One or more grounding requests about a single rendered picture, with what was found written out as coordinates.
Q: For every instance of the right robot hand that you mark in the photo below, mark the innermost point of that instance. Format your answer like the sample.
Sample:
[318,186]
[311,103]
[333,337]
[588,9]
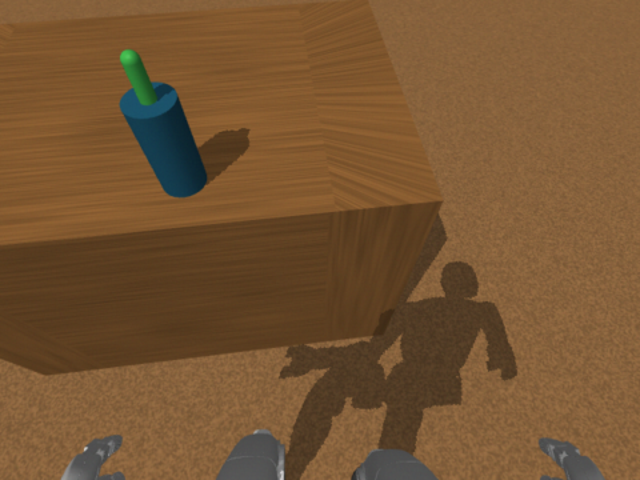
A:
[567,456]

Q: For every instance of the left robot hand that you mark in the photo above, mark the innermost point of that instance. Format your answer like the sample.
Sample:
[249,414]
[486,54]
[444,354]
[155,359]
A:
[86,466]

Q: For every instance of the bottle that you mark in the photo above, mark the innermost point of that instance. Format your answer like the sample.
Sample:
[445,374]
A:
[156,117]

